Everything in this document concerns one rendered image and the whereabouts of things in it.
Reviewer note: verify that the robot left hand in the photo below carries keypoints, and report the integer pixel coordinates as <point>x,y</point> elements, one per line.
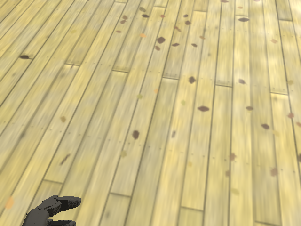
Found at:
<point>50,207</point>

